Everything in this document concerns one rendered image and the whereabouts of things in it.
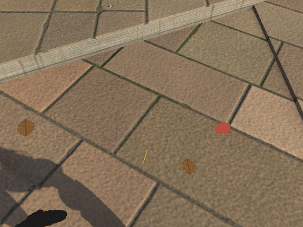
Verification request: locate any left robot hand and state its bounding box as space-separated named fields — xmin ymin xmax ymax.
xmin=15 ymin=209 xmax=67 ymax=227

